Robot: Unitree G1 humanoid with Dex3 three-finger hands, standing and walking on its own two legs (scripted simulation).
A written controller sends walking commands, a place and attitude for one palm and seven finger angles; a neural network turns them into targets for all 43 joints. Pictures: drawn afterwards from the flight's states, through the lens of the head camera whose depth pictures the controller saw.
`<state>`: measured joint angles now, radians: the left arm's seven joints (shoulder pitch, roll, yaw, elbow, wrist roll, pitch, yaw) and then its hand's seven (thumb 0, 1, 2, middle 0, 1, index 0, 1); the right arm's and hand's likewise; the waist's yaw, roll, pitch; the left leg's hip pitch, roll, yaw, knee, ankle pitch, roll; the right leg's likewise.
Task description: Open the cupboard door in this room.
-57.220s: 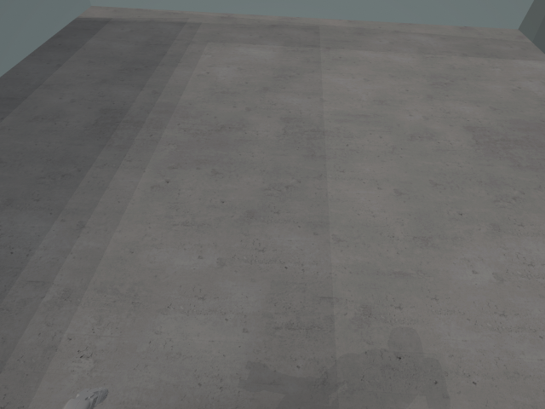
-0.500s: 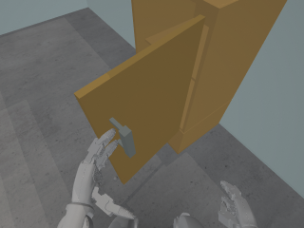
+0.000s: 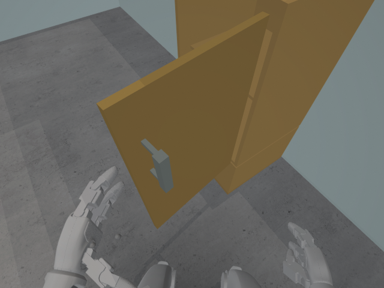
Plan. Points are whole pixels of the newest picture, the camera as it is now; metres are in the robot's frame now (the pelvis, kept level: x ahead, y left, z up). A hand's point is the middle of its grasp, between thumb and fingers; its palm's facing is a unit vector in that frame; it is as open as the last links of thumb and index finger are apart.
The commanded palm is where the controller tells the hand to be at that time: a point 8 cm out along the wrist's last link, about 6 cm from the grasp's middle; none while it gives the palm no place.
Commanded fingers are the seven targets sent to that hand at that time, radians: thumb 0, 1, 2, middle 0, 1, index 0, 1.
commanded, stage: draw the hand back to the body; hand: left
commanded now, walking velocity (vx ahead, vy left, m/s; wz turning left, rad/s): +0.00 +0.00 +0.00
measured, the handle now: (157, 166) +0.34 +0.10 +0.07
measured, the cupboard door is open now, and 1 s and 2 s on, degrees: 99 99 99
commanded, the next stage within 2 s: step back with the hand held close in 1.50 s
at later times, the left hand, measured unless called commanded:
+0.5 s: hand (61, 222) +0.20 +0.20 +0.15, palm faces +0.07 -0.98 -0.21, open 15.9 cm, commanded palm +0.16 +0.26 +0.17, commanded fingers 0.00 -0.15 0.45 -0.16 -0.30 -0.16 -0.30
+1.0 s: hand out of the picture +0.22 +0.27 +0.23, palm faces +0.37 -0.83 -0.41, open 10.5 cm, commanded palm +0.17 +0.31 +0.25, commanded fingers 0.00 0.73 0.82 -0.19 -0.30 -0.19 -0.30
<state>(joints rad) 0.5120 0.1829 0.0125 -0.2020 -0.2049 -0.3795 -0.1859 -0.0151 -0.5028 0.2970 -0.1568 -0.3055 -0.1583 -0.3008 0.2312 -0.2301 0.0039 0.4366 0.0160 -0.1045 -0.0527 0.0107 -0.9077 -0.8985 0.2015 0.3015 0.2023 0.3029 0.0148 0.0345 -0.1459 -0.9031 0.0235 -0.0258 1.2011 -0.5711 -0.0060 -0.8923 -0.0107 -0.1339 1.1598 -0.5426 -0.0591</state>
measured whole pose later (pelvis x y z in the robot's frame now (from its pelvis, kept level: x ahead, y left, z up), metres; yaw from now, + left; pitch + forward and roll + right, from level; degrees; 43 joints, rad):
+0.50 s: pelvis +0.01 +0.02 +0.05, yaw +0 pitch +7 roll -2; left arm 0.59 0.28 0.11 -0.38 -0.16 -0.16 -0.08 -0.01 -0.42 0.33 -0.16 -0.30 -0.16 -0.30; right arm 0.28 -0.23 0.04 0.46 0.04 -0.13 -0.09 0.01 -0.91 -0.90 0.20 0.30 0.20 0.30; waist 0.03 0.05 -0.12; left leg -0.57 0.01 0.00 0.92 -0.48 0.02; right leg -0.55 -0.01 -0.11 0.87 -0.44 -0.02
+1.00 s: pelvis +0.03 +0.02 +0.10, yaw -1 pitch -3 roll -1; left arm 0.51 0.34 0.25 -0.40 -0.04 -0.05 0.12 0.00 0.39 0.68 -0.19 -0.31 -0.19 -0.30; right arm 0.21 -0.23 0.06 0.61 0.00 -0.13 -0.09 0.01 -0.91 -0.90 0.20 0.30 0.20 0.30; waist 0.07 0.06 0.01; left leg -0.11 -0.01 0.03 0.45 -0.29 0.03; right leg -0.11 -0.01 -0.08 0.43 -0.26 -0.01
